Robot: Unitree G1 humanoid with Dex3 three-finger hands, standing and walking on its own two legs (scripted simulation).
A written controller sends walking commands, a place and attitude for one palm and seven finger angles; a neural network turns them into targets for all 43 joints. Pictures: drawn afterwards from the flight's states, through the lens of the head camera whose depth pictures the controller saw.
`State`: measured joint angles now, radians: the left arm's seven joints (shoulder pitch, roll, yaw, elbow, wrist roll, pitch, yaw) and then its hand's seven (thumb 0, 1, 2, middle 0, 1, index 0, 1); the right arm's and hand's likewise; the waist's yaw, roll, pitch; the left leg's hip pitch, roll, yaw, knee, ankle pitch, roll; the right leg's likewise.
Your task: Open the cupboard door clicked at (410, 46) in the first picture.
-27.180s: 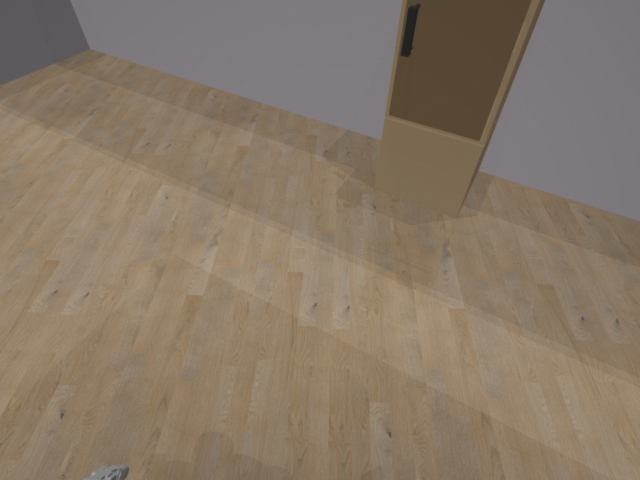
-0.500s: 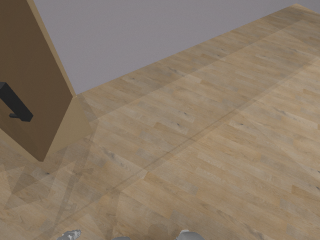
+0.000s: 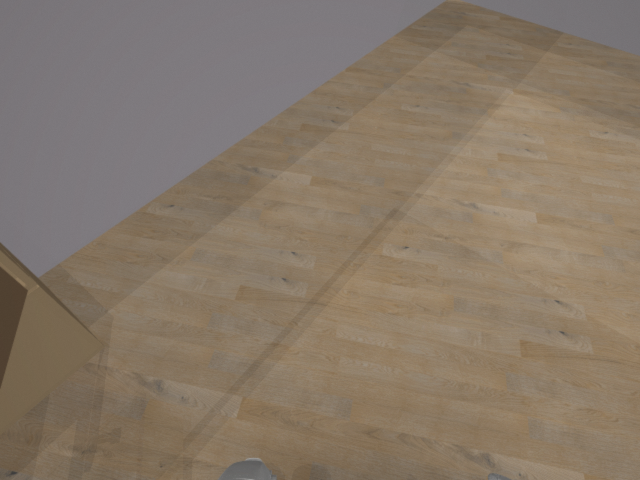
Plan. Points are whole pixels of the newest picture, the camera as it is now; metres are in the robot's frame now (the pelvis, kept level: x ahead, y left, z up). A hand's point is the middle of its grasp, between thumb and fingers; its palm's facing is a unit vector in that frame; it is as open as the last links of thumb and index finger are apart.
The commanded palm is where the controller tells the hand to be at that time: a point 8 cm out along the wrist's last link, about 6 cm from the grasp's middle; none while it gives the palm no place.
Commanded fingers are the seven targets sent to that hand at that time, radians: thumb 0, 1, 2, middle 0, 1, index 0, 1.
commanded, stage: walk to a spot facing it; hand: left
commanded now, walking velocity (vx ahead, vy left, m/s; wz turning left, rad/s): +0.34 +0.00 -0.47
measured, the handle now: out of the picture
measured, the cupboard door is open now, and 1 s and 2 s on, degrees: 50 50 50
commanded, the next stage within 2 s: turn to face it in 1.22 s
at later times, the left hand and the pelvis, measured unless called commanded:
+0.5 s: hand (282, 330) +0.36 +0.09 -0.16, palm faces -0.23 -0.95 -0.22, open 7.4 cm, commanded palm none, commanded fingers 0.00 0.90 0.90 -0.20 -0.30 -0.20 -0.30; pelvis +0.19 -0.06 -0.01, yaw -12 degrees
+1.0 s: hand (319, 255) +0.52 +0.04 -0.16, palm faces -0.26 -0.95 -0.17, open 7.4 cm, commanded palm none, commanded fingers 0.00 0.90 0.90 -0.20 -0.30 -0.20 -0.30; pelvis +0.41 -0.12 +0.01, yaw -18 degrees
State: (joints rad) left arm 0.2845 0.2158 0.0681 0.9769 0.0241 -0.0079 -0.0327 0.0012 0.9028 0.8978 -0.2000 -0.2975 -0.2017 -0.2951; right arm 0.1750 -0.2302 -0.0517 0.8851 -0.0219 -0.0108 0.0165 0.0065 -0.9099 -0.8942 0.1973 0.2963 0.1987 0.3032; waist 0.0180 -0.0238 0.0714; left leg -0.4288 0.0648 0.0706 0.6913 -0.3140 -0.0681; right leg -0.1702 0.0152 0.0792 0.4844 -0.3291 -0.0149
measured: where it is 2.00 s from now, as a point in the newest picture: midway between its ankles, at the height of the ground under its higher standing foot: (411, 328)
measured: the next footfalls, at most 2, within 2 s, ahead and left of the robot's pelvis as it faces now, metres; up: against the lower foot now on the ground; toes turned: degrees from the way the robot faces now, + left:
left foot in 0.04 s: +0.12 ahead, +0.14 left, +0.00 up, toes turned +3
right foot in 0.38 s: +0.23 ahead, -0.17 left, +0.00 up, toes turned -18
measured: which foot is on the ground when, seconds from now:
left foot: up 0.00-0.02, down 0.04-0.38, up 0.40-0.72, down 0.74-1.00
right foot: down 0.00-0.04, up 0.06-0.36, down 0.38-0.74, up 0.76-1.00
